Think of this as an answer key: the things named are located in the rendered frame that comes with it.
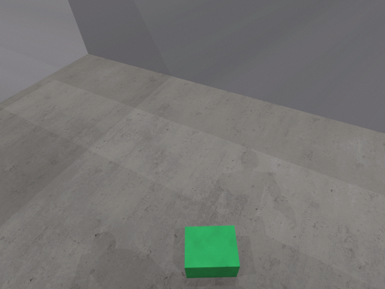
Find carton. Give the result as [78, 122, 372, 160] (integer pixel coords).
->
[185, 225, 240, 278]

